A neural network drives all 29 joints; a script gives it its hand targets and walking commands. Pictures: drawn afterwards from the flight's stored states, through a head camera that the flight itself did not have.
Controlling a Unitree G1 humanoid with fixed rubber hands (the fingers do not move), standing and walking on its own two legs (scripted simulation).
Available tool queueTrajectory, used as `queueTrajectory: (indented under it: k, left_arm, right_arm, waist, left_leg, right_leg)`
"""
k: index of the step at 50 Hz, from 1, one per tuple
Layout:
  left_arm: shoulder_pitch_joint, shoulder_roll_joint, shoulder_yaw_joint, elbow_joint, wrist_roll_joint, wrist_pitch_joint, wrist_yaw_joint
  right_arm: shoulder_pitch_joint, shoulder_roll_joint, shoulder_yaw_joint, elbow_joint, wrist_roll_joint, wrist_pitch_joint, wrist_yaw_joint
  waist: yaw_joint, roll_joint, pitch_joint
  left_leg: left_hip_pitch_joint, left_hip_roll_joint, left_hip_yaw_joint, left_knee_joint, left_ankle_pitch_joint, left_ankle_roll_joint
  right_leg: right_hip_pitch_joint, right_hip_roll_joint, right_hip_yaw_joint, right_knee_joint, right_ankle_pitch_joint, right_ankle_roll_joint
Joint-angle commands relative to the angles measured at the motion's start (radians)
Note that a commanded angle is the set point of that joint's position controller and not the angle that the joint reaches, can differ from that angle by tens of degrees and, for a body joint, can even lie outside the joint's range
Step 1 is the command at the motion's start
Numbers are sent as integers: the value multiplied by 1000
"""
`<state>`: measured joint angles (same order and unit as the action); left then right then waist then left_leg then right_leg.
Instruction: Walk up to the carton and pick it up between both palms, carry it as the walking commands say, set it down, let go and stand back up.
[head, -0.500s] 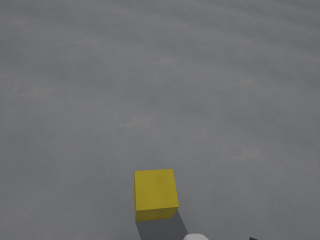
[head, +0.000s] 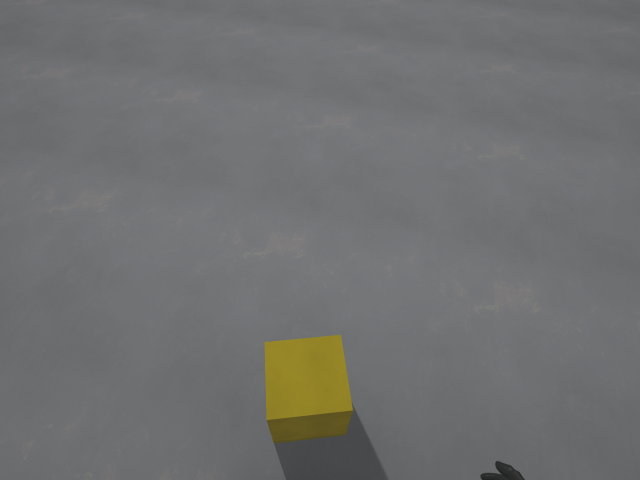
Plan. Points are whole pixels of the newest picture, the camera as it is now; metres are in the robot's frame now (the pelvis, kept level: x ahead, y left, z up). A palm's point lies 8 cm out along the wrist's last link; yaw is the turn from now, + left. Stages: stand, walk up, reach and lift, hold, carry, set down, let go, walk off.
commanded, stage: stand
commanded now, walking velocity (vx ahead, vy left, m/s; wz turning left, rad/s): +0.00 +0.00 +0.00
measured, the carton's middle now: (306, 390) +0.43 +0.02 -0.65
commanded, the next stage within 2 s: reach and lift in 0.58 s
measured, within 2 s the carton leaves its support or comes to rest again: neither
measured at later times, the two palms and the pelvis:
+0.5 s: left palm out of the picture +0.08 +0.24 -0.12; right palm out of the picture +0.09 -0.27 -0.11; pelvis +0.01 -0.01 +0.00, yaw +0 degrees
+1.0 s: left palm out of the picture +0.15 +0.24 -0.14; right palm (498, 440) +0.18 -0.25 -0.14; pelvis -0.02 -0.01 -0.03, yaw +0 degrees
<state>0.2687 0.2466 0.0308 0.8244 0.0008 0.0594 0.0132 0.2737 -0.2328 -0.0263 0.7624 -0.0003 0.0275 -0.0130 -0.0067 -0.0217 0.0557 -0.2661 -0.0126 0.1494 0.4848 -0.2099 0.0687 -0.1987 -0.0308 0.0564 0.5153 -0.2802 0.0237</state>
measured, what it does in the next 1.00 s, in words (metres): stands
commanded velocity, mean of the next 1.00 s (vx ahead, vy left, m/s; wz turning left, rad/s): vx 0.00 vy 0.00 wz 0.00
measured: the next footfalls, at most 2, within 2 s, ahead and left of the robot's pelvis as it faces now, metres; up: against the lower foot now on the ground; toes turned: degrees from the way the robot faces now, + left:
none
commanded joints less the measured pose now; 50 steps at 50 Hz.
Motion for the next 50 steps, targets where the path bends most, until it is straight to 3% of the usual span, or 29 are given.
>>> queueTrajectory:
  k: [1, 4, 5, 6, 7, 13, 17, 18, 25, 29, 30, 31, 32, 33, 34, 35, 37, 38, 39, 44, 45, 48, 49, 50]
  left_arm:
    - [-44, 108, 9, -57, 21, -47, -3]
    - [-1, 91, 10, -53, 12, -65, 0]
    - [4, 88, 11, -56, 12, -67, 2]
    - [24, 89, 11, -48, 9, -66, 5]
    - [41, 82, 6, -38, 10, -66, 7]
    - [36, 88, 10, -42, 17, -51, 11]
    - [33, 78, 7, -43, 18, -49, 8]
    - [28, 88, 7, -44, 18, -48, 10]
    - [24, 81, 10, -47, 22, -46, 7]
    - [31, 91, 10, -45, 23, -51, 9]
    - [-327, 71, 23, -426, 29, 35, -31]
    - [-300, 80, 22, -344, 24, 88, -33]
    - [-298, 99, 27, -371, 33, 111, -37]
    - [-241, 82, 32, -344, 38, 119, -36]
    - [-229, 94, 43, -356, 22, 130, -42]
    - [-210, 108, 53, -372, 10, 147, -40]
    - [-180, 103, 81, -373, 14, 160, -35]
    - [-164, 107, 81, -359, 7, 165, -37]
    - [-179, 101, 87, -344, 9, 161, -38]
    - [-321, 92, 103, -366, -15, 105, -57]
    - [-382, 106, 118, -376, -34, 90, -63]
    - [-416, 125, 129, -366, -40, 70, -58]
    - [-416, 142, 140, -372, -41, 66, -56]
    - [-416, 142, 138, -377, -44, 62, -52]
  right_arm:
    - [0, -74, -14, 9, -27, -4, 9]
    - [-6, -97, -16, 14, -26, -24, -5]
    - [-4, -103, -17, 16, -21, -30, -10]
    - [-12, -109, -20, 18, -20, -34, -10]
    - [-13, -109, -22, 19, -21, -32, -11]
    - [-11, -109, -23, 18, -26, -19, -16]
    - [-5, -110, -24, 24, -26, -14, -14]
    - [-8, -110, -23, 25, -27, -13, -14]
    - [-10, -128, -26, 23, -25, -11, -13]
    - [-13, -130, -26, 28, -22, -14, -13]
    - [-351, -164, -38, -416, -6, 74, -3]
    - [-341, -175, -51, -339, -14, 124, 16]
    - [-366, -180, -38, -382, -15, 150, 28]
    - [-323, -176, -49, -339, -32, 163, 45]
    - [-305, -162, -64, -323, -35, 179, 50]
    - [-285, -146, -58, -297, -30, 192, 53]
    - [-279, -116, -42, -297, -26, 200, 53]
    - [-249, -98, -50, -267, -31, 202, 49]
    - [-276, -90, -55, -260, -33, 190, 46]
    - [-355, -77, -71, -239, 0, 133, 46]
    - [-415, -61, -67, -267, 16, 119, 44]
    - [-457, -99, -104, -268, 3, 93, 23]
    - [-467, -92, -94, -284, 17, 92, 20]
    - [-473, -111, -110, -310, 9, 87, 15]
  waist:
    - [-42, -122, 11]
    - [-27, -24, -126]
    - [-19, -21, -146]
    - [-10, 25, -189]
    - [-4, 3, -171]
    - [-6, -5, -122]
    - [-9, 21, -103]
    - [-10, -10, -81]
    - [-13, 37, -72]
    - [-9, 7, -85]
    - [40, 3, 81]
    - [16, 5, 47]
    - [29, 16, 59]
    - [44, 31, 47]
    - [34, 39, 24]
    - [26, 2, -37]
    - [37, -5, -108]
    - [21, -15, -121]
    - [26, -19, -124]
    - [18, 6, -186]
    - [6, -23, -224]
    - [11, -7, -372]
    - [28, 2, -427]
    - [16, -7, -484]
  left_leg:
    - [155, 49, -126, -27, -19, -40]
    - [171, 107, -146, -97, 139, -36]
    - [175, 125, -144, -96, 226, -30]
    - [203, 136, -137, -82, 269, -26]
    - [199, 137, -131, -79, 275, -24]
    - [178, 140, -123, -84, 185, -21]
    - [155, 145, -130, -92, 110, -22]
    - [134, 144, -139, -99, 75, -20]
    - [120, 154, -153, -120, -9, -11]
    - [121, 147, -146, -112, 10, -15]
    - [-107, 30, -134, 23, -184, -32]
    - [-71, 44, -147, -23, -274, -20]
    - [-54, 38, -135, -41, -293, -23]
    - [-64, 48, -120, -59, -296, -22]
    - [-78, 47, -127, -49, -303, -24]
    - [-71, 58, -157, -49, -285, -15]
    - [-29, 52, -169, -6, -153, -15]
    - [-15, 48, -169, 22, -111, -14]
    - [-32, 51, -183, 39, -69, -18]
    - [-119, 29, -174, 162, 78, -18]
    - [-148, 20, -170, 207, 115, -9]
    - [-167, 6, -172, 298, 230, -24]
    - [-165, 3, -175, 322, 269, -24]
    - [-149, 1, -181, 345, 317, -26]
  right_leg:
    - [-221, -118, 190, -285, -41, -87]
    - [-43, -77, 89, -128, 312, -64]
    - [-24, -65, 70, -87, 374, -62]
    - [-11, -60, 57, -81, 392, -55]
    - [-23, -57, 51, -72, 399, -54]
    - [-81, -48, 40, -73, 297, -53]
    - [-104, -46, 41, -74, 222, -56]
    - [-114, -41, 41, -80, 191, -56]
    - [-133, -27, 26, -71, 151, -55]
    - [-126, -35, 35, -72, 178, -60]
    - [-283, 1, -14, -60, -108, -65]
    - [-215, 16, -50, -42, -176, -63]
    - [-211, 19, -64, -48, -199, -66]
    - [-210, 34, -73, -27, -204, -68]
    - [-219, 37, -84, -8, -193, -69]
    - [-197, 49, -90, 24, -139, -56]
    - [-187, 51, -64, 43, -65, -48]
    - [-208, 53, -56, 49, -34, -46]
    - [-239, 51, -53, 64, -7, -39]
    - [-334, 57, -52, 157, 42, -18]
    - [-357, 50, -40, 180, 57, -10]
    - [-382, 49, -45, 254, 128, 1]
    - [-382, 47, -41, 278, 151, 3]
    - [-387, 50, -42, 296, 182, 6]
